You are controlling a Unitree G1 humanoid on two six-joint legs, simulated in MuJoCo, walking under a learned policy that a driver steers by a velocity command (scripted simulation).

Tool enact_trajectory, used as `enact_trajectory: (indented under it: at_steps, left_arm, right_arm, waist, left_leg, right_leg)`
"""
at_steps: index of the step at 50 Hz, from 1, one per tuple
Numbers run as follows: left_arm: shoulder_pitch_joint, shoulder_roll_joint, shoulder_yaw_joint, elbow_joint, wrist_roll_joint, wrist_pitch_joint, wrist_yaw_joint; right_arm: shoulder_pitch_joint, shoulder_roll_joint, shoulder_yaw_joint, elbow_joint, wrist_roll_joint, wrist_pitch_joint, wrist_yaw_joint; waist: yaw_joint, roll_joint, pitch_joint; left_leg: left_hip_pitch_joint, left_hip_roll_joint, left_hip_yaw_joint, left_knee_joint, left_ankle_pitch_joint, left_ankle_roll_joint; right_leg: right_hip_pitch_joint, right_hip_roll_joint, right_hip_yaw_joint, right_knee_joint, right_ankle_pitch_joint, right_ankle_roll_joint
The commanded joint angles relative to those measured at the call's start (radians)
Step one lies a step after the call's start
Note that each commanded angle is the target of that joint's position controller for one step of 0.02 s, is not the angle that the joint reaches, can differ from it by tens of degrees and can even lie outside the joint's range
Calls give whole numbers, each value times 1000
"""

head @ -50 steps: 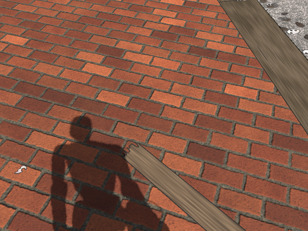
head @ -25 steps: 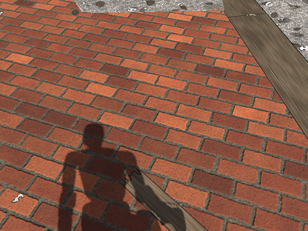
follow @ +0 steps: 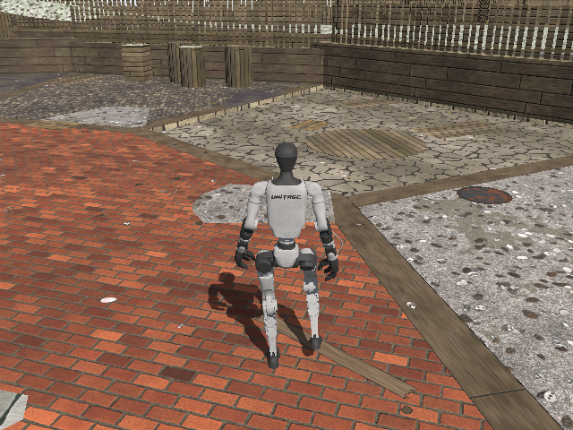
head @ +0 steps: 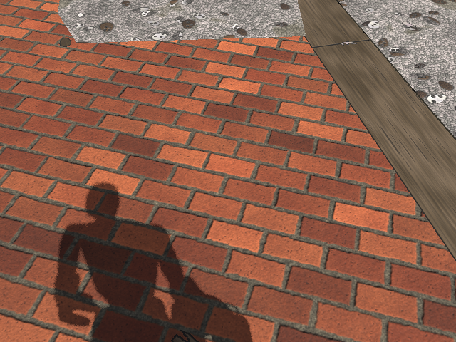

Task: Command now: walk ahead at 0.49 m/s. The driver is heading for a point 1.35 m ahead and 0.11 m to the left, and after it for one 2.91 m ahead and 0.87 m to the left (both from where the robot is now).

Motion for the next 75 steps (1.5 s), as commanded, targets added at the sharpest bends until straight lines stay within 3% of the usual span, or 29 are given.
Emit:
enact_trajectory:
  at_steps: [1,10,12,14,15,16,17,18,20,22,32,38,40,42,43,44,45,46,48,50,54,65,68,70,71,72,73,74,75]
  left_arm:
    - [34,46,14,-42,13,3,7]
    - [-250,44,3,-134,-10,-17,-36]
    - [-225,66,10,-139,-10,-27,-46]
    - [-37,121,42,-88,-8,-33,-45]
    - [168,195,69,-38,-1,-35,-37]
    - [296,311,98,-12,14,-26,-35]
    - [310,227,75,-7,12,-25,-39]
    - [214,166,54,-24,7,-27,-39]
    - [47,96,30,-59,8,-23,-44]
    - [18,65,20,-49,17,-27,-53]
    - [180,129,34,36,5,-16,-15]
    - [245,142,45,86,-5,8,-4]
    - [222,155,51,85,-6,16,-1]
    - [182,150,48,75,-1,27,-1]
    - [181,122,33,55,11,27,-2]
    - [301,-8,-5,44,16,4,-15]
    - [282,40,3,62,-6,-24,-22]
    - [185,121,24,31,-32,-41,-25]
    - [73,123,32,3,-20,-39,-11]
    - [114,83,38,12,-6,-9,-4]
    - [49,64,41,-16,4,15,2]
    - [-295,42,22,-125,-9,-5,-42]
    - [-268,71,29,-134,-11,-15,-56]
    - [-66,129,62,-75,-5,-18,-52]
    - [127,193,86,-25,3,-18,-43]
    - [258,297,112,2,17,-11,-38]
    - [263,223,87,5,9,-8,-41]
    - [172,168,68,-8,2,-10,-40]
    - [81,133,56,-32,4,-9,-38]
  right_arm:
    - [-41,-132,-21,-55,1,-18,-20]
    - [114,-170,-32,-4,27,17,-37]
    - [104,-182,-38,-3,27,27,-40]
    - [66,-176,-34,-13,22,38,-40]
    - [56,-136,-16,-35,7,38,-39]
    - [160,-18,20,-53,3,15,-30]
    - [160,-62,13,-36,21,-13,-24]
    - [65,-157,-12,-63,48,-27,-20]
    - [-34,-149,-19,-85,34,-21,-31]
    - [-5,-109,-23,-77,22,8,-37]
    - [-286,-64,-21,-168,16,20,-28]
    - [-412,-76,-17,-225,26,5,3]
    - [-370,-99,-26,-221,27,-2,10]
    - [-150,-160,-62,-156,24,-4,4]
    - [41,-227,-86,-109,15,-2,-6]
    - [152,-323,-107,-85,1,4,-10]
    - [147,-242,-83,-83,12,7,-8]
    - [52,-191,-67,-98,19,4,-10]
    - [-101,-121,-45,-129,8,2,-6]
    - [-128,-88,-34,-119,-5,-4,0]
    - [-61,-144,-48,-82,-1,-10,-17]
    - [113,-168,-52,-1,21,25,-43]
    - [97,-185,-62,6,24,38,-48]
    - [50,-183,-60,-6,25,46,-49]
    - [43,-152,-46,-24,14,46,-48]
    - [152,-39,-11,-38,7,27,-38]
    - [142,-64,-14,-22,20,-1,-30]
    - [49,-153,-38,-49,47,-16,-26]
    - [-19,-160,-39,-66,53,-20,-29]
  waist:
    - [47,74,54]
    - [-48,91,81]
    - [-21,105,66]
    - [84,106,-39]
    - [161,48,-187]
    - [141,-206,-329]
    - [149,-218,-391]
    - [129,-147,-235]
    - [71,-20,-85]
    - [20,-45,-41]
    - [73,-20,51]
    - [94,-23,96]
    - [59,-40,63]
    - [-56,-45,-69]
    - [-123,20,-207]
    - [-78,276,-353]
    - [-92,282,-412]
    - [-79,226,-244]
    - [-16,84,-80]
    - [40,117,-46]
    - [45,90,9]
    - [-56,95,89]
    - [-17,119,66]
    - [95,124,-55]
    - [166,76,-191]
    - [144,-162,-347]
    - [149,-200,-410]
    - [137,-143,-255]
    - [109,-74,-156]
  left_leg:
    - [-107,280,-207,-205,71,171]
    - [146,328,-180,-115,60,112]
    - [189,352,-194,-59,114,96]
    - [170,295,-142,161,397,59]
    - [21,234,-84,439,351,23]
    - [-407,61,-14,846,-48,-57]
    - [-550,47,-170,1007,-420,-47]
    - [-634,112,-183,1062,-360,-24]
    - [-570,202,-138,962,-189,-24]
    - [-461,235,-134,874,-113,-34]
    - [-524,203,-80,393,241,-72]
    - [-548,180,-78,253,145,-34]
    - [-447,152,-54,228,73,-9]
    - [-125,82,3,208,62,32]
    - [190,202,-133,240,84,88]
    - [574,456,-606,162,-49,256]
    - [600,495,-822,22,-142,278]
    - [466,460,-672,10,-147,219]
    - [152,379,-427,-45,-4,159]
    - [10,326,-322,-107,50,137]
    - [-21,317,-234,-169,154,159]
    - [202,334,-146,-124,158,105]
    - [263,365,-152,-43,298,82]
    - [225,308,-99,182,592,46]
    - [58,253,-58,436,487,12]
    - [-363,84,-13,849,37,-66]
    - [-508,48,-163,1009,-435,-59]
    - [-597,114,-180,1072,-391,-38]
    - [-588,171,-149,1038,-295,-29]
  right_leg:
    - [-19,-42,2,-142,162,27]
    - [9,33,-43,-582,216,16]
    - [68,50,-52,-624,135,-12]
    - [331,109,-100,-666,101,-55]
    - [629,10,9,-638,125,-113]
    - [1033,-238,448,-701,19,-272]
    - [1071,-284,691,-834,-67,-305]
    - [944,-251,546,-841,-69,-246]
    - [663,-164,297,-899,74,-193]
    - [523,-102,179,-963,145,-170]
    - [564,-63,7,-1033,259,-155]
    - [743,-136,17,-960,285,-144]
    - [766,-143,12,-895,421,-126]
    - [716,-78,-41,-644,706,-90]
    - [524,-21,-80,-366,542,-56]
    - [104,164,-92,41,-22,20]
    - [-32,177,57,206,-354,12]
    - [-118,113,61,248,-306,-8]
    - [-49,17,14,131,-141,-14]
    - [65,-20,19,42,-75,-14]
    - [-4,-33,2,-112,49,18]
    - [-45,35,-50,-585,249,13]
    - [38,61,-65,-630,142,-26]
    - [340,127,-119,-663,136,-69]
    - [646,38,-22,-624,169,-122]
    - [1056,-224,425,-676,44,-282]
    - [1094,-281,677,-821,-37,-313]
    - [969,-244,537,-834,-67,-254]
    - [811,-204,394,-856,-18,-218]
Next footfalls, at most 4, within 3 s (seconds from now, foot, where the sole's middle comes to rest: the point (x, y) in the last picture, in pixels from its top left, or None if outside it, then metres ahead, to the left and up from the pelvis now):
0.30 right None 0.34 -0.17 -0.78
0.86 left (207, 301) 0.65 0.07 -0.78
1.42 right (273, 217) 0.96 -0.16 -0.78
1.98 left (200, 159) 1.25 0.10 -0.78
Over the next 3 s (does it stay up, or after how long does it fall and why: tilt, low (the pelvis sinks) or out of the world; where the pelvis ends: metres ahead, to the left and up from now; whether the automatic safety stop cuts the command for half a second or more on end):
stays up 1.60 0.20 -0.02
